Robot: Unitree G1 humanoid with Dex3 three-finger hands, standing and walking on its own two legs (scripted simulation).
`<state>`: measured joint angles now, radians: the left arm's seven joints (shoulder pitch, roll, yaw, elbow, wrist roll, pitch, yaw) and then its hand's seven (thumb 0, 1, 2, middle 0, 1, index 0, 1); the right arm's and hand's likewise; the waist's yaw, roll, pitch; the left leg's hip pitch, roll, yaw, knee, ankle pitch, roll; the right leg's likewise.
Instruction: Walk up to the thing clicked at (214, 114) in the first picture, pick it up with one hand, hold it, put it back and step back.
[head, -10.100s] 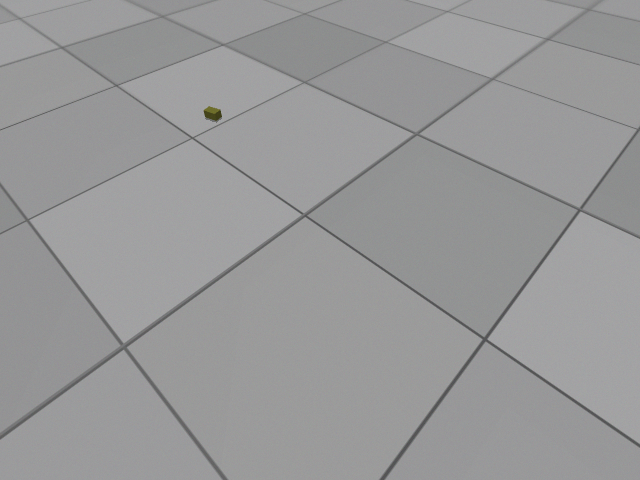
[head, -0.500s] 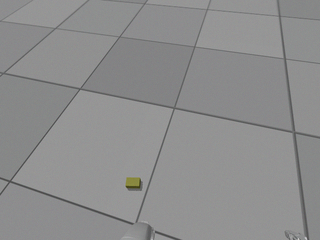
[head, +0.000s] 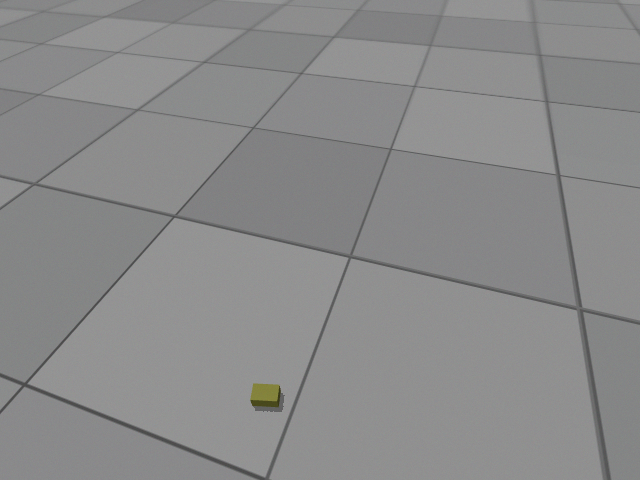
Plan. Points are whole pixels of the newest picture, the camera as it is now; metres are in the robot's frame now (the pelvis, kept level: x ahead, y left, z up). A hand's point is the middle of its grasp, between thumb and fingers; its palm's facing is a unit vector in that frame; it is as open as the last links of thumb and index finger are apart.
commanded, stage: walk up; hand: left
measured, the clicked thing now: (265, 395) +0.56 +0.20 -0.75
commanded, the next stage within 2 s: stand in 0.94 s
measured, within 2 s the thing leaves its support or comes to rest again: neither
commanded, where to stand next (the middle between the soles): +0.19 +0.00 m, yaw -2 degrees
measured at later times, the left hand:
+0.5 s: hand out of the picture +0.12 +0.26 -0.14, palm faces +0.00 -0.94 -0.34, open 7.4 cm
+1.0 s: hand out of the picture +0.13 +0.26 -0.14, palm faces -0.01 -0.94 -0.35, open 7.4 cm
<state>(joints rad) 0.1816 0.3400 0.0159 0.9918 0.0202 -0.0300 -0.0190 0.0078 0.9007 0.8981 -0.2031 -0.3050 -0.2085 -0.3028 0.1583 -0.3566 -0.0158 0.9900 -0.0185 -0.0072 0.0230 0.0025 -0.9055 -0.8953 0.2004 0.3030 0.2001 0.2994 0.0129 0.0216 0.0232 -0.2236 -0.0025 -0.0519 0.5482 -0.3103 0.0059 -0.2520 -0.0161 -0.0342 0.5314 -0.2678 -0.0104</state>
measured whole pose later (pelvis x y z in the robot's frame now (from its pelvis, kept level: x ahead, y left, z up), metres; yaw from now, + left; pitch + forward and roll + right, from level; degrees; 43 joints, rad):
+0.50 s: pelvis +0.03 +0.01 +0.01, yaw +0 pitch -2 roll +0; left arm 0.09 0.35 0.01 1.12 0.00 -0.03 -0.01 0.01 0.90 0.90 -0.20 -0.30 -0.21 -0.30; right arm 0.14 -0.34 -0.01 1.12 -0.01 -0.01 0.01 0.00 -0.91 -0.90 0.20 0.30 0.20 0.30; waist 0.00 0.01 0.05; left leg -0.14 -0.01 -0.05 0.42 -0.24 0.00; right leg -0.16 -0.02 -0.03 0.39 -0.19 0.01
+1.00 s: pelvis +0.04 +0.01 +0.01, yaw +0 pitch -2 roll +0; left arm 0.08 0.35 0.01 1.15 0.01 -0.02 0.00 0.01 0.90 0.90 -0.20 -0.30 -0.21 -0.30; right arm 0.08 -0.34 -0.02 1.13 -0.01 -0.01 0.00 0.00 -0.91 -0.90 0.20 0.30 0.20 0.30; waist 0.01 0.01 0.06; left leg -0.08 -0.01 -0.04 0.33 -0.22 0.00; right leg -0.12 -0.03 -0.02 0.34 -0.18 0.02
